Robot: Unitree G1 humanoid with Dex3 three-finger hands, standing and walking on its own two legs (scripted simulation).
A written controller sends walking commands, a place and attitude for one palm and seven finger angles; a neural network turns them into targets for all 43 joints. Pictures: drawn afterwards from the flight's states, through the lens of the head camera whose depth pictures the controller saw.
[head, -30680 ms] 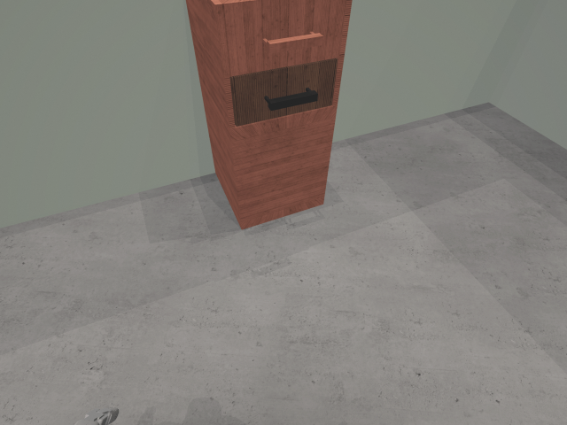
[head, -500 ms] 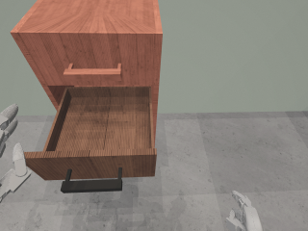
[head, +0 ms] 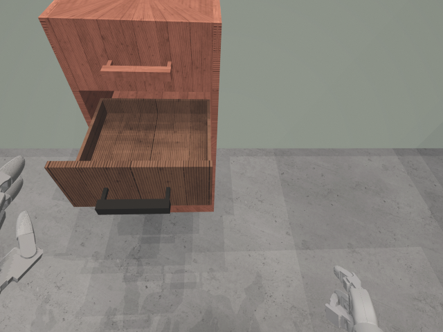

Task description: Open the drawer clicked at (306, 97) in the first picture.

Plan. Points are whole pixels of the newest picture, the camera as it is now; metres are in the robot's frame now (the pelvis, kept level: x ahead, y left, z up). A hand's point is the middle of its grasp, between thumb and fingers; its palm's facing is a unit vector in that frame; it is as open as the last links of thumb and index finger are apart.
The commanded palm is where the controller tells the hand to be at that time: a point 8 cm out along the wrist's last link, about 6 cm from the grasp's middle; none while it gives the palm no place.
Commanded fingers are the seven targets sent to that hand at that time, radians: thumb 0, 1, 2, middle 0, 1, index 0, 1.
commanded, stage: stop stepping back and stand still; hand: left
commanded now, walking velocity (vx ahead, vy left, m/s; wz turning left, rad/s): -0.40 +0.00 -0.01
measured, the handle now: (135, 198) +0.43 +0.24 -0.12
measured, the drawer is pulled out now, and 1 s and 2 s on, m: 0.29 0.29 0.29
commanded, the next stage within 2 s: let the arm hang, fingers relaxed in 0.82 s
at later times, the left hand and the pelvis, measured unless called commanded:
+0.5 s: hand out of the picture +0.05 +0.20 +0.16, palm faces +0.34 -0.82 -0.46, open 7.4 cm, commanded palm -0.01 +0.25 +0.18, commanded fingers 0.00 0.90 0.90 -0.20 -0.30 -0.20 -0.30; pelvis -0.13 -0.04 +0.00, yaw +1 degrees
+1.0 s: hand out of the picture +0.04 +0.24 +0.05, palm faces +0.30 -0.85 -0.44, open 7.4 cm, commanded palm none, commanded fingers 0.00 0.90 0.90 -0.20 -0.30 -0.20 -0.30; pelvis -0.16 -0.01 -0.01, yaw +4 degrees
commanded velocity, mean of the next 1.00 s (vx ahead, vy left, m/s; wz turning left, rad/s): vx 0.14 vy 0.04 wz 0.00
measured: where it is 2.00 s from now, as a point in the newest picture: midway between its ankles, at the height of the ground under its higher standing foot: outside the picture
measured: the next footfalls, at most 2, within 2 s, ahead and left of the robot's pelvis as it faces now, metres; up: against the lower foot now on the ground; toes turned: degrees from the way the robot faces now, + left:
left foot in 0.02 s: +0.01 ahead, +0.12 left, +0.00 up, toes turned +1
right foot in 0.28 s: -0.08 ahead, -0.11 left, +0.00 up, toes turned +4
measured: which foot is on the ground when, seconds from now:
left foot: up 0.00-0.00, down 0.02-0.30, up 0.32-0.54, down 0.56-1.00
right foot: down 0.00-0.04, up 0.06-0.26, down 0.28-1.00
